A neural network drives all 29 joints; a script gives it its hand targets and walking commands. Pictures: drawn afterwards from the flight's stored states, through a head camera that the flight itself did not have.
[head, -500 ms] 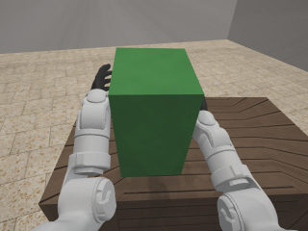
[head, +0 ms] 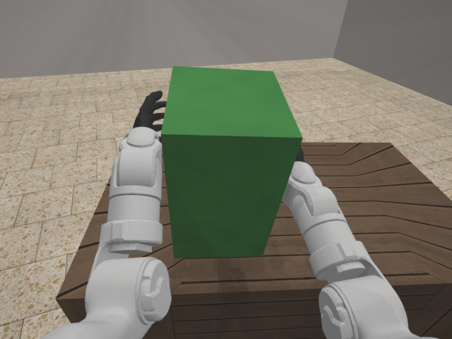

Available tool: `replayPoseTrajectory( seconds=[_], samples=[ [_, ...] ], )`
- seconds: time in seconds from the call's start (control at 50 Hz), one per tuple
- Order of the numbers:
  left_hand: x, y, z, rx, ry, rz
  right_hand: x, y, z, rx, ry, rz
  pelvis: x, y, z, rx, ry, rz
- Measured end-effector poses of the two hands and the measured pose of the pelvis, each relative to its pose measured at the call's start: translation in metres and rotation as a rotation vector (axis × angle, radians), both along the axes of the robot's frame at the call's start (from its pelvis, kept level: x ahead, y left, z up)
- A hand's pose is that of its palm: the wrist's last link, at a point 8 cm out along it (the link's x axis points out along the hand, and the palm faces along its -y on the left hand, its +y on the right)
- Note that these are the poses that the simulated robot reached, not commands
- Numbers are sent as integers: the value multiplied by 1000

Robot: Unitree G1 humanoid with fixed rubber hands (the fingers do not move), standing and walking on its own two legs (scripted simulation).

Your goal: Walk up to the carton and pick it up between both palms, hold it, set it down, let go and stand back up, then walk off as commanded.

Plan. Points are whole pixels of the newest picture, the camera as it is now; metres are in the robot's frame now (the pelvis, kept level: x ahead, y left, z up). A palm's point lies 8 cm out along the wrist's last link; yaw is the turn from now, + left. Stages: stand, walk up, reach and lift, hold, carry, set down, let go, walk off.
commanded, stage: hold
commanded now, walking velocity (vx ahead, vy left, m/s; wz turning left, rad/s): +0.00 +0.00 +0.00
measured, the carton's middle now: (221, 169) +0.36 +0.01 +0.20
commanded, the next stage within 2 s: none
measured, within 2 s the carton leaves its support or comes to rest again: neither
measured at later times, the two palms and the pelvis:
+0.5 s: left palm (141, 132) +0.37 +0.14 +0.26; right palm (292, 162) +0.35 -0.12 +0.21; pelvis +0.00 +0.00 +0.00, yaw +0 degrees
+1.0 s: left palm (141, 132) +0.37 +0.14 +0.26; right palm (292, 163) +0.35 -0.12 +0.21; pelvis +0.00 +0.00 +0.00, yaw +0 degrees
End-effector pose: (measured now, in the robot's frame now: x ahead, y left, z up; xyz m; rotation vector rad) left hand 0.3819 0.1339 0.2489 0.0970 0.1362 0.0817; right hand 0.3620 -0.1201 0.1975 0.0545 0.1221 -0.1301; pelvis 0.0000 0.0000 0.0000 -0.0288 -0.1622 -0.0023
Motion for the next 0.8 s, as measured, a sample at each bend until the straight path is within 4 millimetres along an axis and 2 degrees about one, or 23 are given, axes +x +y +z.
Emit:
replayPoseTrajectory(
  seconds=[0.18, 0.8],
  samples=[
    [-4, 3, 12, -12, -34, 6, -1, 3, 11, 10, -35, 1, 0, 0, 0, 0, -3, 0],
    [-11, 3, 10, 7, -10, 3, -7, 3, 9, 10, -12, 7, -5, 0, 0, 0, -17, 1]
  ],
)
